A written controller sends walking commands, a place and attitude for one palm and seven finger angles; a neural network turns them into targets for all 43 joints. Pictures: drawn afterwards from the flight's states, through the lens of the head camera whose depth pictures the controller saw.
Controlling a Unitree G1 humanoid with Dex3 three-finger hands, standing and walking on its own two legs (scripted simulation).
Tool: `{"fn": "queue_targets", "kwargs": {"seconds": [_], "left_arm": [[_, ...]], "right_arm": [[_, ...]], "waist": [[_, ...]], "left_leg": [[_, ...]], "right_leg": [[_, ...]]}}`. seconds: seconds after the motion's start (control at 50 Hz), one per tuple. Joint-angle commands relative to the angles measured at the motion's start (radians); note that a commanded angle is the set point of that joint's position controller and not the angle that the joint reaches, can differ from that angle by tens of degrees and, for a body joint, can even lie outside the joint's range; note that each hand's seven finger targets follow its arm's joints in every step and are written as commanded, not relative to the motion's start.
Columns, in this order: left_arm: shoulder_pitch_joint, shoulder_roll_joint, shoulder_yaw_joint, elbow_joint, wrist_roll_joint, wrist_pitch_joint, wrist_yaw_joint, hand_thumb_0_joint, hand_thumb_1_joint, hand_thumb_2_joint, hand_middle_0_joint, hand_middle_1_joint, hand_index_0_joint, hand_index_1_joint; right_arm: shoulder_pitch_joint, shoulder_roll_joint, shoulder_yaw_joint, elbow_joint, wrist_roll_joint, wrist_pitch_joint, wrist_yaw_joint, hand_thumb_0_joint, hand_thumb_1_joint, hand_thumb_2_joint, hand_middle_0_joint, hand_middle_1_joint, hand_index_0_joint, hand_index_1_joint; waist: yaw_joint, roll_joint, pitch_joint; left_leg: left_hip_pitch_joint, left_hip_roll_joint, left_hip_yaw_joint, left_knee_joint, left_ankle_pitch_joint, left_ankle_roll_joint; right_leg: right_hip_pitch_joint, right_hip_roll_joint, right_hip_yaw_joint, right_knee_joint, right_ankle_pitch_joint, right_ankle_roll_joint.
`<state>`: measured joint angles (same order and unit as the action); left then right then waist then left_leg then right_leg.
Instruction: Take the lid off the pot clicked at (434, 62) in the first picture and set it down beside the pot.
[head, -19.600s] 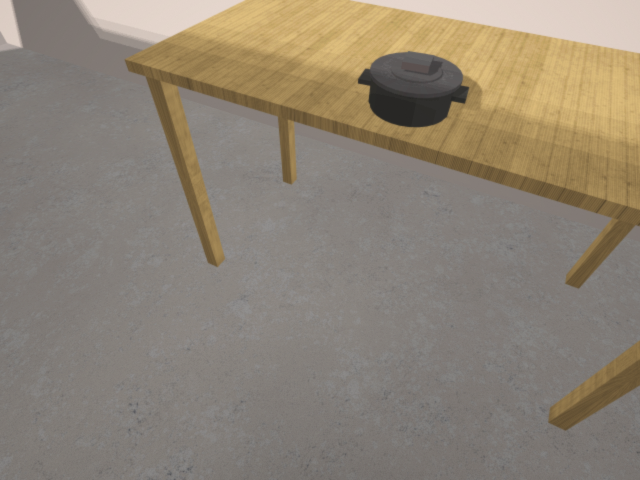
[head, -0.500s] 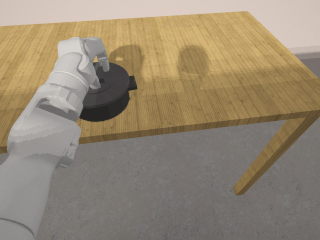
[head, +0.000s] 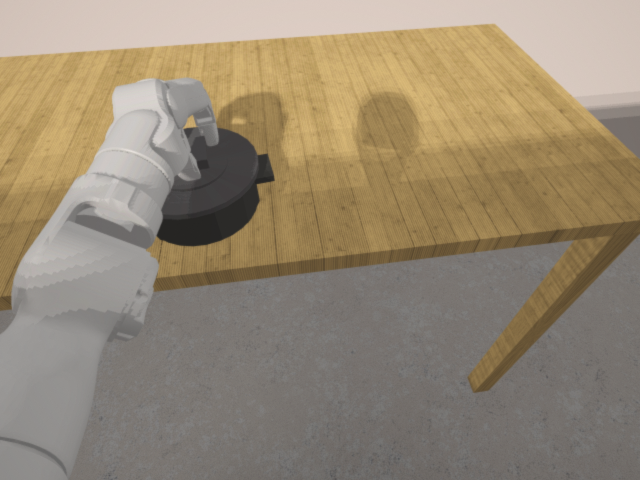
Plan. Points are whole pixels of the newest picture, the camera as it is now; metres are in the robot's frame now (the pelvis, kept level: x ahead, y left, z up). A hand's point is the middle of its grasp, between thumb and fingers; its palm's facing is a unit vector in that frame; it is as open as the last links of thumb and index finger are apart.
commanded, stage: lift the lid straight up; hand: left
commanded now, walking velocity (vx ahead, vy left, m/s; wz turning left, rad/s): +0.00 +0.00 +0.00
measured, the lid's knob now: (186, 154) +0.50 +0.15 +0.16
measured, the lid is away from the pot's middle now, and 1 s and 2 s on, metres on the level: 0.01 0.00 0.01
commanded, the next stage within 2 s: move the lid sideways beside the pot in 1.74 s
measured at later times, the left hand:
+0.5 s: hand (175, 128) +0.47 +0.14 +0.21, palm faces -0.39 -0.15 -0.91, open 9.1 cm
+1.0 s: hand (163, 92) +0.49 +0.15 +0.25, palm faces -0.33 -0.17 -0.93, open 9.0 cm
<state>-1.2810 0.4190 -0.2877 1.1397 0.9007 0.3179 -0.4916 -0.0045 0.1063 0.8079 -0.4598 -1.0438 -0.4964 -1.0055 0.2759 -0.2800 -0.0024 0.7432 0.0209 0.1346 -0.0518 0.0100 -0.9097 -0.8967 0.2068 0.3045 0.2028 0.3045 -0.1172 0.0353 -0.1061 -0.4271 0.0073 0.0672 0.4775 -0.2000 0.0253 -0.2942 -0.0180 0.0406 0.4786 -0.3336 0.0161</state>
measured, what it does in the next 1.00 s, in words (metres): stands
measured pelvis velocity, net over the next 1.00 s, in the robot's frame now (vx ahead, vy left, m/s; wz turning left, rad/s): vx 0.00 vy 0.00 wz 0.00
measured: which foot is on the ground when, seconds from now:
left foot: down 0.00-1.00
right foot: down 0.00-1.00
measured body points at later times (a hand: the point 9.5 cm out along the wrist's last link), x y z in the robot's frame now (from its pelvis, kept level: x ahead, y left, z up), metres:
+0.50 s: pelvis +0.00 -0.01 +0.00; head +0.02 -0.02 +0.45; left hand +0.49 +0.15 +0.27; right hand +0.08 -0.28 -0.13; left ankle +0.02 +0.11 -0.74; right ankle -0.07 -0.13 -0.74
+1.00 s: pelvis +0.00 +0.00 +0.00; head +0.03 -0.02 +0.45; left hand +0.50 +0.15 +0.30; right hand +0.05 -0.28 -0.13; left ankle +0.02 +0.11 -0.74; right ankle -0.07 -0.13 -0.74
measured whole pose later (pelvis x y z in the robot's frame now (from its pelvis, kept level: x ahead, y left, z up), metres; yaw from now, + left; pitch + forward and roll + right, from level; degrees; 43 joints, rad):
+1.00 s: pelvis +0.00 +0.00 +0.00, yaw +0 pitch +9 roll +1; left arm -1.48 0.46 -0.27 1.23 0.94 0.37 -0.56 -0.01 0.09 0.80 -0.49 -1.03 -0.52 -1.01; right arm 0.27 -0.29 0.00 0.77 0.02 0.08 -0.05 0.01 -0.91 -0.90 0.21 0.30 0.20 0.30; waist -0.12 0.03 -0.10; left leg -0.41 0.01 0.06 0.44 -0.18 0.02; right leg -0.28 -0.02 0.04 0.45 -0.32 0.01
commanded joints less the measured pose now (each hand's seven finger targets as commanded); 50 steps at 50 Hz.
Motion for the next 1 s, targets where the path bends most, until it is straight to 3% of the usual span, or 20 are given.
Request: {"fn": "queue_targets", "kwargs": {"seconds": [0.0,0.06,0.12,0.16,0.2,0.32,0.38,0.42,0.48,0.5,0.56,0.6,0.68,0.72,0.78,0.82,0.88,0.9,0.96,0.98], "left_arm": [[-0.627,0.221,0.063,-0.229,0.017,-0.005,0.028,0.0,0.502,1.013,-0.662,-1.14,-0.706,-1.109],[-0.68,0.185,0.029,-0.241,0.015,-0.005,0.027,0.0,0.502,1.014,-0.662,-1.14,-0.706,-1.109],[-0.701,0.242,0.08,-0.325,0.017,-0.023,0.033,0.0,0.502,1.014,-0.662,-1.14,-0.706,-1.109],[-0.643,0.189,0.048,-0.277,0.014,-0.008,0.025,0.0,0.502,1.014,-0.662,-1.14,-0.706,-1.109],[-0.627,0.232,0.073,-0.197,0.019,0.014,0.019,0.0,0.502,1.014,-0.662,-1.14,-0.706,-1.109],[-0.754,0.226,0.049,-0.289,0.024,-0.004,0.013,0.0,0.502,1.014,-0.662,-1.14,-0.706,-1.109],[-0.677,0.191,0.03,-0.136,0.016,0.03,-0.007,0.0,0.502,1.014,-0.662,-1.14,-0.706,-1.109],[-0.742,0.244,0.057,-0.185,0.027,0.024,-0.008,0.0,0.502,1.014,-0.662,-1.14,-0.706,-1.109],[-0.793,0.195,0.019,-0.195,0.022,0.02,-0.008,0.0,0.502,1.014,-0.662,-1.14,-0.706,-1.109],[-0.803,0.231,0.04,-0.232,0.033,0.013,-0.007,0.0,0.502,1.014,-0.662,-1.14,-0.706,-1.109],[-0.756,0.241,0.046,-0.122,0.048,0.035,-0.014,0.0,0.502,1.014,-0.662,-1.14,-0.706,-1.109],[-0.805,0.274,0.06,-0.205,0.049,0.026,-0.013,0.0,0.502,1.014,-0.662,-1.14,-0.706,-1.109],[-0.779,0.217,0.03,-0.135,0.036,0.038,-0.016,0.0,0.502,1.014,-0.662,-1.14,-0.706,-1.109],[-0.802,0.274,0.064,-0.148,0.053,0.037,-0.019,0.0,0.502,1.014,-0.662,-1.14,-0.706,-1.109],[-0.802,0.241,0.04,-0.12,0.041,0.045,-0.02,0.0,0.502,1.014,-0.662,-1.14,-0.706,-1.109],[-0.85,0.294,0.071,-0.169,0.066,0.036,-0.018,0.0,0.502,1.014,-0.662,-1.14,-0.706,-1.109],[-0.84,0.219,0.027,-0.157,0.045,0.043,-0.021,0.0,0.502,1.014,-0.662,-1.14,-0.706,-1.109],[-0.881,0.231,0.029,-0.191,0.058,0.042,-0.021,0.0,0.502,1.014,-0.662,-1.14,-0.706,-1.109],[-0.824,0.281,0.061,-0.049,0.079,0.071,-0.025,0.0,0.502,1.014,-0.662,-1.14,-0.706,-1.109],[-0.853,0.267,0.052,-0.098,0.056,0.068,-0.023,0.0,0.502,1.014,-0.662,-1.14,-0.706,-1.109]], "right_arm": [[-0.008,-0.151,-0.046,-0.093,-0.003,-0.044,-0.012,0.0,-0.9,-0.9,0.2,0.3,0.2,0.3],[-0.012,-0.146,-0.045,-0.088,0.004,-0.05,-0.014,0.0,-0.9,-0.9,0.2,0.3,0.2,0.3],[-0.021,-0.144,-0.049,-0.101,-0.002,-0.071,-0.012,0.0,-0.9,-0.9,0.2,0.3,0.2,0.3],[-0.021,-0.139,-0.048,-0.096,0.001,-0.071,-0.006,0.0,-0.9,-0.9,0.2,0.3,0.2,0.3],[-0.017,-0.151,-0.042,-0.077,0.0,-0.057,-0.007,0.0,-0.9,-0.9,0.2,0.3,0.2,0.3],[-0.037,-0.145,-0.043,-0.091,-0.001,-0.074,-0.018,0.0,-0.9,-0.9,0.2,0.3,0.2,0.3],[-0.023,-0.158,-0.043,-0.064,-0.003,-0.061,-0.015,0.0,-0.9,-0.9,0.2,0.3,0.2,0.3],[-0.038,-0.157,-0.038,-0.077,-0.005,-0.063,-0.018,0.0,-0.9,-0.9,0.2,0.3,0.2,0.3],[-0.038,-0.154,-0.04,-0.072,-0.002,-0.072,-0.018,0.0,-0.9,-0.9,0.2,0.3,0.2,0.3],[-0.033,-0.152,-0.04,-0.076,-0.005,-0.074,-0.018,0.0,-0.9,-0.9,0.2,0.3,0.2,0.3],[-0.022,-0.158,-0.037,-0.065,-0.004,-0.064,-0.02,0.0,-0.9,-0.9,0.2,0.3,0.2,0.3],[-0.032,-0.161,-0.036,-0.078,-0.004,-0.068,-0.017,0.0,-0.9,-0.9,0.2,0.3,0.2,0.3],[-0.025,-0.165,-0.043,-0.066,-0.003,-0.074,-0.016,0.0,-0.9,-0.9,0.2,0.3,0.2,0.3],[-0.025,-0.163,-0.041,-0.069,-0.006,-0.076,-0.018,0.0,-0.9,-0.9,0.2,0.3,0.2,0.3],[-0.016,-0.171,-0.043,-0.061,-0.004,-0.081,-0.019,0.0,-0.9,-0.9,0.2,0.3,0.2,0.3],[-0.015,-0.165,-0.044,-0.069,-0.007,-0.087,-0.019,0.0,-0.9,-0.9,0.2,0.3,0.2,0.3],[-0.012,-0.167,-0.047,-0.066,-0.002,-0.092,-0.016,0.0,-0.9,-0.9,0.2,0.3,0.2,0.3],[-0.012,-0.161,-0.044,-0.066,-0.001,-0.094,-0.013,0.0,-0.9,-0.9,0.2,0.3,0.2,0.3],[0.004,-0.173,-0.04,-0.048,-0.006,-0.083,-0.017,0.0,-0.9,-0.9,0.2,0.3,0.2,0.3],[0.002,-0.182,-0.042,-0.05,-0.003,-0.085,-0.017,0.0,-0.9,-0.9,0.2,0.3,0.2,0.3]], "waist": [[0.004,-0.055,-0.435],[-0.008,-0.029,-0.414],[0.014,0.002,-0.517],[0.014,-0.012,-0.466],[0.011,-0.065,-0.395],[0.005,-0.042,-0.463],[-0.001,-0.088,-0.352],[0.002,-0.091,-0.402],[-0.003,-0.047,-0.396],[0.0,-0.058,-0.441],[-0.003,-0.097,-0.369],[0.009,-0.059,-0.447],[-0.001,-0.047,-0.383],[0.004,-0.072,-0.403],[-0.003,-0.06,-0.379],[0.004,-0.073,-0.45],[-0.004,-0.036,-0.418],[-0.005,-0.036,-0.445],[-0.009,-0.095,-0.356],[-0.01,-0.053,-0.379]], "left_leg": [[0.434,-0.046,-0.015,0.034,0.407,0.061],[0.448,-0.045,-0.017,0.03,0.408,0.06],[0.515,-0.044,-0.029,0.053,0.539,0.063],[0.494,-0.044,-0.029,0.048,0.521,0.06],[0.434,-0.047,-0.019,0.03,0.442,0.059],[0.475,-0.053,-0.017,0.033,0.451,0.063],[0.411,-0.057,-0.016,0.016,0.389,0.058],[0.416,-0.061,-0.009,0.011,0.348,0.062],[0.431,-0.061,-0.018,0.01,0.348,0.057],[0.455,-0.057,-0.017,0.015,0.367,0.061],[0.387,-0.063,-0.009,0.003,0.304,0.06],[0.421,-0.057,-0.011,0.006,0.362,0.058],[0.415,-0.056,-0.02,0.012,0.37,0.056],[0.409,-0.058,-0.014,0.007,0.339,0.062],[0.404,-0.057,-0.012,0.005,0.346,0.06],[0.427,-0.056,-0.016,0.012,0.377,0.064],[0.443,-0.048,-0.019,0.016,0.416,0.058],[0.463,-0.046,-0.024,0.012,0.415,0.059],[0.375,-0.054,-0.018,-0.006,0.31,0.06],[0.396,-0.05,-0.016,-0.004,0.361,0.056]], "right_leg": [[-0.026,0.074,-0.05,-0.043,0.478,-0.047],[-0.056,0.076,-0.053,-0.048,0.468,-0.049],[-0.02,0.074,-0.043,-0.028,0.536,-0.049],[-0.036,0.076,-0.052,-0.036,0.512,-0.047],[-0.029,0.073,-0.053,-0.051,0.498,-0.046],[-0.013,0.068,-0.04,-0.045,0.532,-0.044],[-0.043,0.07,-0.052,-0.068,0.498,-0.048],[-0.011,0.066,-0.04,-0.062,0.498,-0.044],[-0.044,0.068,-0.047,-0.065,0.474,-0.051],[-0.02,0.068,-0.04,-0.058,0.488,-0.045],[-0.023,0.068,-0.044,-0.069,0.467,-0.045],[0.011,0.062,-0.036,-0.055,0.5,-0.044],[-0.04,0.067,-0.049,-0.068,0.478,-0.052],[-0.017,0.066,-0.039,-0.066,0.474,-0.046],[-0.033,0.065,-0.046,-0.074,0.478,-0.051],[-0.002,0.064,-0.035,-0.06,0.497,-0.045],[-0.038,0.067,-0.047,-0.067,0.491,-0.05],[-0.036,0.067,-0.041,-0.064,0.472,-0.043],[-0.043,0.067,-0.047,-0.079,0.432,-0.046],[-0.033,0.063,-0.047,-0.075,0.473,-0.052]]}}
